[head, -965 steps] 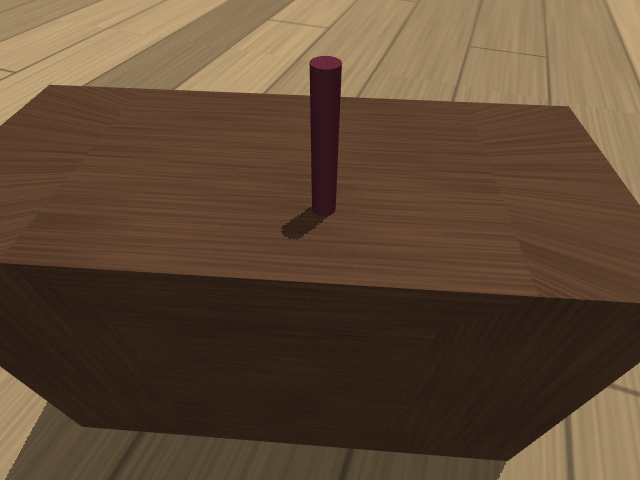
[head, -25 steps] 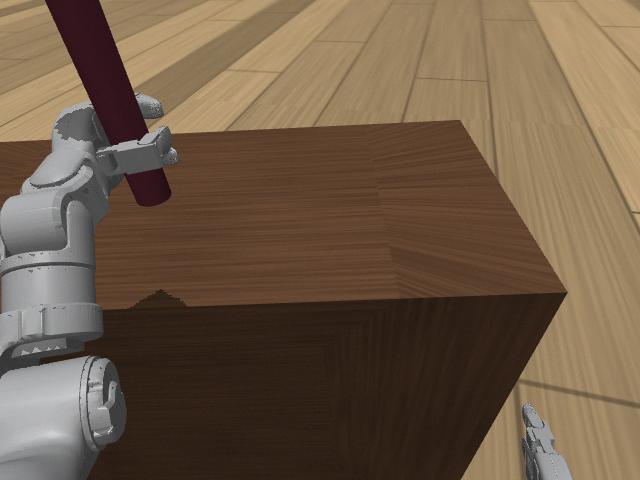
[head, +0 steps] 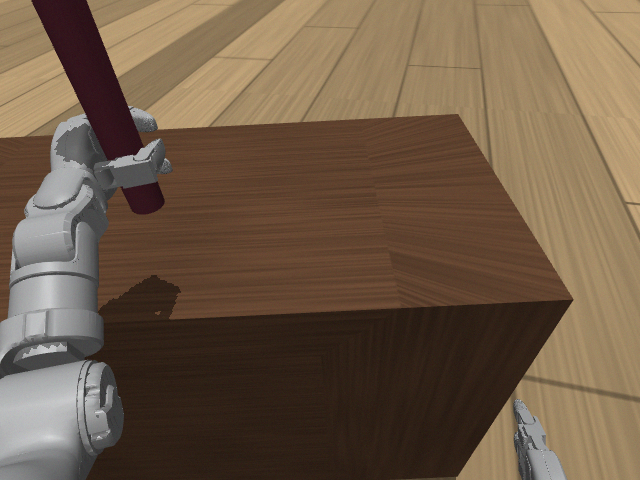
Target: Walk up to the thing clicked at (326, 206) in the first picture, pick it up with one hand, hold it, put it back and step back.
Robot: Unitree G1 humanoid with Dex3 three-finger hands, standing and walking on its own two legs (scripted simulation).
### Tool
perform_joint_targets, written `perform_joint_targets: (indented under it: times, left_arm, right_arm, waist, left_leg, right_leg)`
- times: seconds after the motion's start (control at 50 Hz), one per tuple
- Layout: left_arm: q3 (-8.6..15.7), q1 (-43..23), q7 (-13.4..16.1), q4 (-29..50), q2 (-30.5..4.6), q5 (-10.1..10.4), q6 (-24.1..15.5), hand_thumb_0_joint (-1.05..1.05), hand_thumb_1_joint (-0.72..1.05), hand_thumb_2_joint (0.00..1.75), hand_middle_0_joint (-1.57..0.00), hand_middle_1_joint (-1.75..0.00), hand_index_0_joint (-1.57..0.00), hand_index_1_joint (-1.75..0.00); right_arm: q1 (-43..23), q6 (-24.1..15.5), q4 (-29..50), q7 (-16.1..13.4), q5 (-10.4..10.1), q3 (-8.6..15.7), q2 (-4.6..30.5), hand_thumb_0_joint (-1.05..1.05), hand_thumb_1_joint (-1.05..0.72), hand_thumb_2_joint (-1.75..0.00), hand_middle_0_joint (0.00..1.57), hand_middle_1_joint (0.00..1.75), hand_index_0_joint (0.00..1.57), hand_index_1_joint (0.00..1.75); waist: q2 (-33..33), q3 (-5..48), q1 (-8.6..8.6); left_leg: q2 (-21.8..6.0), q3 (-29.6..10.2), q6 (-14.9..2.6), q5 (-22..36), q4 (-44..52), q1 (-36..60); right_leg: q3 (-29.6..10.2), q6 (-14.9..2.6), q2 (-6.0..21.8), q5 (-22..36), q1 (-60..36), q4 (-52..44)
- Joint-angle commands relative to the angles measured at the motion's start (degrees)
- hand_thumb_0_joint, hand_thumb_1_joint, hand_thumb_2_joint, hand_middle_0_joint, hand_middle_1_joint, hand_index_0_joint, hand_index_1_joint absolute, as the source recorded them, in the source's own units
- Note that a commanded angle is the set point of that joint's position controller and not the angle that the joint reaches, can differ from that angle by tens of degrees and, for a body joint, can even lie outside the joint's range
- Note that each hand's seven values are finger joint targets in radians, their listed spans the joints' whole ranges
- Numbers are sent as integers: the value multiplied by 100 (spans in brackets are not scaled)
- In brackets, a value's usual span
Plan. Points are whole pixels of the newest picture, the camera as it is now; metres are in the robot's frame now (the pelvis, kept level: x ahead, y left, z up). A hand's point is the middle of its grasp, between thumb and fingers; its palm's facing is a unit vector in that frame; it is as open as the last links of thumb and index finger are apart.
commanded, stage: crouch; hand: left
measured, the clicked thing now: (107, 111) +0.43 +0.21 +0.30
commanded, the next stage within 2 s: lower in 0.94 s
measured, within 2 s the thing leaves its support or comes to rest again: neither
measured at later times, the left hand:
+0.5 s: hand (155, 157) +0.47 +0.20 +0.23, palm faces +0.17 -0.98 +0.00, open 5.2 cm
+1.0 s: hand (161, 162) +0.49 +0.20 +0.21, palm faces +0.16 -0.99 -0.01, open 5.2 cm
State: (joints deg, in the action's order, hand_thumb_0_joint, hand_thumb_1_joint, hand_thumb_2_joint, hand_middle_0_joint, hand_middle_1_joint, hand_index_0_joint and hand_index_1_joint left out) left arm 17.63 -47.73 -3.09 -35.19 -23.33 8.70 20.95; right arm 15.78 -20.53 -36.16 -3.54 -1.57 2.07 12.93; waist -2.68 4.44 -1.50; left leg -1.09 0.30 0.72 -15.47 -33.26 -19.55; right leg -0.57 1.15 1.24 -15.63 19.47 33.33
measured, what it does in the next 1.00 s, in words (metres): stands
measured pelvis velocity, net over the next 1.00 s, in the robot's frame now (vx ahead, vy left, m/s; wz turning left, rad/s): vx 0.01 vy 0.00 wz -0.01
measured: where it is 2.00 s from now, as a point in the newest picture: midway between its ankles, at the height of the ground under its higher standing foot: outside the picture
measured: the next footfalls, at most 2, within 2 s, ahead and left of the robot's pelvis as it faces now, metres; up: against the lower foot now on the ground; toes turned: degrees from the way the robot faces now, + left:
none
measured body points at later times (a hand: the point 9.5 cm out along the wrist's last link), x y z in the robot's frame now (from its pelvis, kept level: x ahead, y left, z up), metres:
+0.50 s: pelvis +0.00 +0.00 +0.00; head +0.01 -0.01 +0.45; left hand +0.45 +0.25 +0.23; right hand +0.15 -0.26 -0.06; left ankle +0.02 +0.13 -0.73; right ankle +0.02 -0.13 -0.73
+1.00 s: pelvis +0.01 +0.00 +0.00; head +0.03 +0.00 +0.45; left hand +0.47 +0.26 +0.21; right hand +0.16 -0.26 -0.06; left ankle +0.02 +0.13 -0.73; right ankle +0.02 -0.13 -0.73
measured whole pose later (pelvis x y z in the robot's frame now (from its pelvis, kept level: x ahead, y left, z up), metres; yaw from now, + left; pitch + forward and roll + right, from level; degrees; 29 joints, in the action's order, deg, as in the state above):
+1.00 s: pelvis +0.01 +0.00 +0.00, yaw +0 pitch +6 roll -1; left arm 19.3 -53.2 -4.7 -55.5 -27.5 6.4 3.8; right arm 12.5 -13.6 -34.1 -3.6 -1.1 1.3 12.6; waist -1.5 4.7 -5.8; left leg -2.0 0.3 0.7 -15.2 -32.5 -23.5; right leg -0.5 1.1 0.4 -14.0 22.5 30.3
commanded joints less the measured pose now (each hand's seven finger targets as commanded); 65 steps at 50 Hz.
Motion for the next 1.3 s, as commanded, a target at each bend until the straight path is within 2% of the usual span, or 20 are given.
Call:
perform_joint_targets:
  times: [0.0,0.14,0.16,0.2,0.24,0.28,0.38,0.42,0.46,0.52,0.56,0.6,0.62,0.74,0.94,1.06,1.1,1.2,1.22,1.28]
  left_arm:
    - [345,-3471,-14,1525,-1651,57,-706,0,56,139,-144,-151,-146,-151]
    - [294,-3737,7,1133,-1601,-14,-967,0,56,139,-143,-151,-144,-150]
    - [351,-3679,14,955,-1714,-22,-996,0,56,140,-143,-152,-145,-151]
    - [275,-3723,-2,873,-1576,-16,-1106,0,59,140,-142,-151,-144,-150]
    - [370,-3706,6,701,-1772,-53,-1198,0,58,141,-143,-152,-144,-151]
    - [265,-3862,-1,705,-1668,-89,-1304,0,59,140,-142,-151,-144,-150]
    - [440,-3880,-30,313,-1935,-78,-1508,0,58,142,-143,-153,-145,-153]
    - [318,-3990,-45,212,-1771,-116,-1606,0,60,141,-143,-152,-145,-151]
    - [398,-3946,-36,134,-1943,-107,-1690,0,63,144,-146,-154,-147,-154]
    - [303,-4007,-64,38,-1807,-108,-1810,0,62,144,-144,-155,-146,-154]
    - [378,-3979,-48,-69,-2006,-146,-1861,0,61,144,-144,-154,-146,-153]
    - [331,-3901,-65,-235,-1917,-139,-1905,0,62,144,-144,-155,-146,-154]
    - [378,-3925,-67,-100,-1980,-118,-1940,0,63,144,-144,-154,-146,-154]
    - [418,-4039,-110,-119,-2100,-140,-2125,0,63,143,-142,-152,-144,-151]
    - [386,-3999,-160,-376,-2099,-142,-2279,0,61,142,-141,-151,-143,-151]
    - [409,-4064,-213,-544,-2093,-92,-2384,0,58,135,-140,-149,-142,-148]
    - [293,-3905,-227,-880,-1765,-90,-2408,0,56,134,-139,-147,-141,-146]
    - [443,-3842,-159,-869,-2118,-158,-2621,0,55,134,-138,-147,-140,-146]
    - [357,-3835,-185,-937,-1985,-168,-2672,0,56,134,-139,-147,-141,-147]
    - [388,-3935,-211,-686,-2154,-207,-2831,0,55,135,-140,-148,-142,-148]
  right_arm:
    - [-592,-301,892,-61,-32,319,735,0,58,-4,5,5,5,5]
    - [-638,-273,890,-38,-14,195,613,0,58,-5,5,5,5,5]
    - [-463,-245,809,-57,-2,343,774,0,58,-5,5,5,5,5]
    - [-527,-246,799,-5,-6,119,561,0,58,-4,5,5,5,5]
    - [-576,-233,901,-32,4,299,762,0,57,-5,5,5,5,5]
    - [-682,-208,771,0,3,73,512,0,58,-4,5,5,5,5]
    - [-665,-132,937,-48,24,363,848,0,57,-5,5,5,5,5]
    - [-760,-95,879,-24,5,126,564,0,58,-4,5,5,5,5]
    - [-837,-68,1024,-51,7,278,767,0,58,-4,5,5,5,5]
    - [-879,-11,1054,-24,-2,97,598,0,58,-4,5,5,5,5]
    - [-743,45,1046,-54,5,332,852,0,58,-4,5,5,5,5]
    - [-612,116,794,-37,9,158,634,0,58,-4,5,5,5,5]
    - [-671,114,921,-53,11,321,825,0,58,-4,5,5,5,5]
    - [-931,235,1086,-80,1,163,673,0,58,-4,5,5,5,5]
    - [-644,454,1083,-64,3,297,833,0,58,-4,5,5,5,5]
    - [-936,495,1193,-64,-5,161,686,0,57,-5,5,5,5,5]
    - [-843,534,1049,-28,-10,-52,420,0,57,-5,5,5,5,5]
    - [-680,638,1148,-18,35,276,810,0,57,-4,5,5,5,5]
    - [-618,647,1240,-5,48,231,762,0,57,-5,5,5,5,5]
    - [-673,705,1208,10,34,137,645,0,56,-5,5,5,5,5]
  waist:
    - [52,1902,-77]
    - [-22,1953,-145]
    - [-34,1946,-213]
    - [-115,1931,-192]
    - [12,2102,-234]
    - [-233,1981,-189]
    - [28,2181,-334]
    - [-127,1943,-317]
    - [-2,2157,-315]
    - [-158,2022,-321]
    - [-159,2197,-363]
    - [-147,2004,-348]
    - [-241,2222,-356]
    - [-100,2504,-361]
    - [-330,2371,-520]
    - [-185,2371,-476]
    - [-114,2156,-505]
    - [-371,2371,-514]
    - [-260,2356,-623]
    - [-349,2534,-536]
  left_leg:
    - [142,50,-163,1208,342,994]
    - [119,20,-145,1125,402,1002]
    - [88,-2,-136,1194,399,1083]
    - [96,13,-134,1232,387,1041]
    - [102,28,-152,1399,339,1042]
    - [105,19,-134,1264,376,966]
    - [95,28,-166,1302,334,937]
    - [88,34,-146,1128,375,904]
    - [91,23,-164,1083,383,831]
    - [71,22,-145,913,437,829]
    - [48,6,-129,1005,448,902]
    - [65,39,-148,1076,399,783]
    - [56,23,-129,1160,406,899]
    - [68,51,-179,1641,270,867]
    - [-9,8,-117,1650,296,1078]
    - [12,16,-154,1481,261,862]
    - [20,40,-176,1480,241,718]
    - [-13,13,-138,1684,84,832]
    - [-43,1,-143,1749,39,900]
    - [-5,25,-169,1638,-37,704]
  right_leg:
    - [228,-80,-134,1317,-373,-487]
    - [251,-103,-146,1253,-333,-516]
    - [269,-108,-171,1306,-231,-510]
    - [262,-113,-160,1352,-262,-510]
    - [240,-91,-149,1539,-383,-490]
    - [245,-114,-156,1398,-271,-507]
    - [211,-71,-156,1505,-410,-535]
    - [234,-100,-173,1305,-187,-567]
    - [224,-83,-162,1284,-362,-589]
    - [236,-114,-187,1096,-220,-615]
    - [252,-130,-208,1169,-261,-616]
    - [224,-111,-198,1266,-223,-631]
    - [233,-125,-202,1335,-252,-600]
    - [195,-81,-163,1840,-534,-531]
    - [249,-153,-229,1690,-173,-576]
    - [219,-116,-207,1632,-280,-568]
    - [211,-101,-210,1637,-135,-559]
    - [214,-137,-216,1693,77,-419]
    - [230,-132,-238,1735,158,-410]
    - [183,-111,-197,1734,20,-322]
